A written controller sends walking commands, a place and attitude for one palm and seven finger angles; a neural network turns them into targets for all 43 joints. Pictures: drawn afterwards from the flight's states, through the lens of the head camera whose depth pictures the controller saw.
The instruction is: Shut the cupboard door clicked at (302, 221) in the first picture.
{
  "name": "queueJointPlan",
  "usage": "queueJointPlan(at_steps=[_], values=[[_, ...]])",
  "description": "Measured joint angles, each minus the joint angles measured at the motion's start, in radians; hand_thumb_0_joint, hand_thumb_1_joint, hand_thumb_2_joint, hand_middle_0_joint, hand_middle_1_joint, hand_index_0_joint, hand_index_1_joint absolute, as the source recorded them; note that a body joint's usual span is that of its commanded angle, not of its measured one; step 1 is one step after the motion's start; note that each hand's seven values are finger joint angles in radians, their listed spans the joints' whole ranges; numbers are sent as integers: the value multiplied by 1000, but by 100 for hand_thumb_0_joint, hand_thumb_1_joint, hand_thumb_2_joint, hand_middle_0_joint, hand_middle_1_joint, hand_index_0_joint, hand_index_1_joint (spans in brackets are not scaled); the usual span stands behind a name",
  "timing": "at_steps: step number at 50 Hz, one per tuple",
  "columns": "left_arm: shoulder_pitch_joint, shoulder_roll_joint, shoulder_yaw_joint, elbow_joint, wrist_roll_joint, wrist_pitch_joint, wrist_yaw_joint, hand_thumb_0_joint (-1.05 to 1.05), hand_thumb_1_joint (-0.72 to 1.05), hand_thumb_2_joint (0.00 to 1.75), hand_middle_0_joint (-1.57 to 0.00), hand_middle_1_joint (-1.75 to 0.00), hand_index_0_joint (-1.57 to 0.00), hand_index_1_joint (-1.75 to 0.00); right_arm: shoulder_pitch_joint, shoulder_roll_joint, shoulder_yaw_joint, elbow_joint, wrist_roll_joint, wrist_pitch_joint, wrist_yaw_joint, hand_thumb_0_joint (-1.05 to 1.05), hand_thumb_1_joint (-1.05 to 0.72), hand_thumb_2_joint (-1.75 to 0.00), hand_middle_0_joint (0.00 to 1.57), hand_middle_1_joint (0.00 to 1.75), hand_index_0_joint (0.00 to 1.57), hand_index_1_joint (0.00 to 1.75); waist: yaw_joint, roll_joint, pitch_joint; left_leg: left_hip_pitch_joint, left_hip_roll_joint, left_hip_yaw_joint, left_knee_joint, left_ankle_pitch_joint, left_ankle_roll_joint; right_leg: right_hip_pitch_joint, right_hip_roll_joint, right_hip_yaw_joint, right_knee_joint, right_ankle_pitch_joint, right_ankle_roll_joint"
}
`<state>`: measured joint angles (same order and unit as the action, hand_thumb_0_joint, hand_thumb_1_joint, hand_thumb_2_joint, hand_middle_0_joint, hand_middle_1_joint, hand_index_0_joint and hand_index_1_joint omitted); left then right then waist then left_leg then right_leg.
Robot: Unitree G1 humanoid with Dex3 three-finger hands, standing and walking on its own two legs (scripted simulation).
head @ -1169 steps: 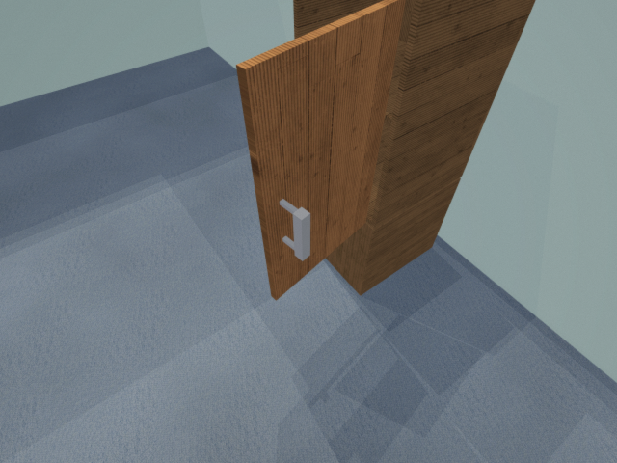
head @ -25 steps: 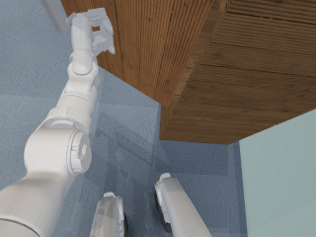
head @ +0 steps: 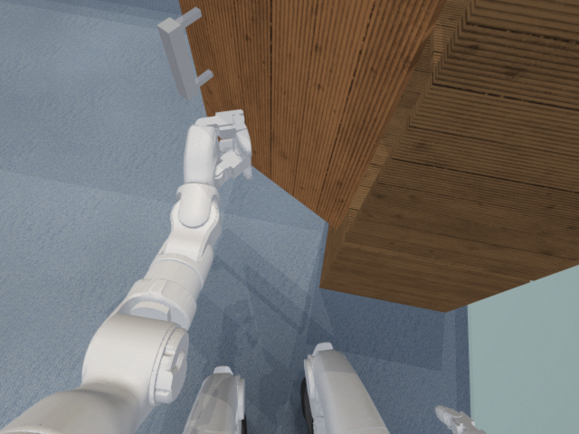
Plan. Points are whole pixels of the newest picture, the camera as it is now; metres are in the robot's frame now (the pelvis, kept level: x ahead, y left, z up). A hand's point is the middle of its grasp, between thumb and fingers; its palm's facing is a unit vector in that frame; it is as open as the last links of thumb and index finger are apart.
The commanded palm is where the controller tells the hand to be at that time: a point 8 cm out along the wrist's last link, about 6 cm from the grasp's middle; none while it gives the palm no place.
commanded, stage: pull the fist back off the door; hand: left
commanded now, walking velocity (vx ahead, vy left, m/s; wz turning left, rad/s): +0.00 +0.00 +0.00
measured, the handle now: (190, 55) +0.67 +0.10 +0.04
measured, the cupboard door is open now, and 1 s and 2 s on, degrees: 61 61 61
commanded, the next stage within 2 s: draw the hand back to the body in 0.04 s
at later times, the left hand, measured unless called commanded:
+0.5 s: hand (182, 179) +0.40 +0.09 +0.11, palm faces -0.08 -1.00 -0.04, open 3.1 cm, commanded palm +0.37 +0.14 +0.12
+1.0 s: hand out of the picture +0.30 +0.19 +0.20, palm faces +0.16 -0.95 -0.27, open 3.6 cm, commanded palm +0.26 +0.24 +0.23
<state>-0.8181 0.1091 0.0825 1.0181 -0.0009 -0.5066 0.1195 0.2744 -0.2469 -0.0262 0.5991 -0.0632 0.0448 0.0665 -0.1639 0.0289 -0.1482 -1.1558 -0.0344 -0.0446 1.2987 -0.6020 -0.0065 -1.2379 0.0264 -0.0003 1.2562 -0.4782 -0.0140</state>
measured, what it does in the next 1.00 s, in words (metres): rises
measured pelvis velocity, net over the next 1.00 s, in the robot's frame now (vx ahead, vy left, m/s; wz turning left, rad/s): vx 0.05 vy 0.01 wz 0.00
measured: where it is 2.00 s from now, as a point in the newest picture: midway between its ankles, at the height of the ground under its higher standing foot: outside the picture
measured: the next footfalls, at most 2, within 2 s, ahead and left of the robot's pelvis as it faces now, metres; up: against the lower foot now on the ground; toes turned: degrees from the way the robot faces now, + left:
none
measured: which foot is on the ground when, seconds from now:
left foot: down 0.00-1.00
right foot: down 0.00-1.00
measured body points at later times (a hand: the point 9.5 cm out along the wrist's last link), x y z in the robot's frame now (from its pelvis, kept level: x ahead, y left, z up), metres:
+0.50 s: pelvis +0.01 +0.00 +0.05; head +0.10 -0.02 +0.50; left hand +0.40 +0.14 +0.11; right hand +0.08 -0.25 -0.07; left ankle +0.00 +0.12 -0.62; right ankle +0.05 -0.11 -0.62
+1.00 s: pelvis +0.05 +0.01 +0.12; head +0.05 -0.01 +0.57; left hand +0.29 +0.24 +0.22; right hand +0.25 -0.19 +0.04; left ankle +0.00 +0.12 -0.62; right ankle +0.05 -0.11 -0.62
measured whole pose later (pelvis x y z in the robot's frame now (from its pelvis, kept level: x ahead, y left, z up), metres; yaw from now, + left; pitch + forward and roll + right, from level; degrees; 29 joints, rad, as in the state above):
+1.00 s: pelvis +0.05 +0.01 +0.12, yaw +0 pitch +1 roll -1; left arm 0.22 0.27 0.04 -0.13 -0.05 -0.01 0.08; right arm 0.17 -0.19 0.06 0.51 0.02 0.01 -0.11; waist 0.04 0.06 -0.03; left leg -0.19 -0.03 -0.05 0.55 -0.37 0.02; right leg -0.27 0.01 0.01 0.55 -0.29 0.00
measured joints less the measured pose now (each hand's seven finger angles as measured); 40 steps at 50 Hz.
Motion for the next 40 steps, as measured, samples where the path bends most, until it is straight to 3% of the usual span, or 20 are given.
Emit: queueJointPlan(at_steps=[8, 12, 18, 23, 28, 34, 40], values=[[-51, 9, 0, 62, 6, -9, 21, 2, 90, 90, -130, -150, -130, -150, -28, 27, 25, -1, -2, -3, -13, 0, -91, -90, 20, 30, 20, 30, -7, 5, 0, -3, -6, 2, 4, 9, 1, -3, -6, 2, 6, 6, 2], [-35, 13, 36, 23, -1, 0, 2, 2, 90, 90, -130, -150, -130, -150, -12, 36, 30, -3, 2, 10, -11, 0, -91, -90, 20, 30, 20, 30, 0, 5, -2, 3, -1, 15, 0, 9, 3, -3, 0, 15, 5, 10, 3], [212, 25, 26, -245, -51, 76, -52, 2, 90, 90, -130, -150, -129, -150, 43, 35, 25, -37, 40, 42, -25, 0, -91, -90, 20, 30, 20, 30, 42, 15, 21, 143, 11, 44, -104, 32, 7, 122, 13, 46, -83, 34, 7], [415, 33, -13, -428, -109, 128, -96, 2, 90, 90, -130, -150, -129, -150, 71, 27, 31, -43, 68, 27, -60, 1, -91, -90, 20, 30, 20, 30, 75, 13, 38, 303, 13, 37, -234, 74, 9, 286, 11, 42, -208, 67, 7], [528, 51, -57, -545, -130, 130, -153, 2, 90, 90, -130, -150, -130, -150, 55, 9, 28, -46, 85, -6, -84, 1, -91, -90, 20, 30, 20, 30, 98, 1, 40, 424, 12, 11, -315, 98, 7, 421, 5, 19, -298, 85, 3], [677, 74, -64, -691, -167, 205, -230, 2, 90, 90, -128, -148, -127, -147, -6, -10, 27, -96, 103, -24, -100, 1, -91, -90, 20, 30, 20, 30, 117, -4, 46, 548, 12, 8, -396, 115, 11, 546, 2, 19, -376, 98, 5], [860, 130, -105, -918, -73, 370, -118, 2, 89, 90, -118, -137, -117, -136, -69, 24, 30, -129, 98, -4, -157, 1, -91, -90, 20, 30, 20, 30, 148, 1, 76, 726, 9, 10, -539, 159, 15, 720, -4, 24, -504, 130, 10]])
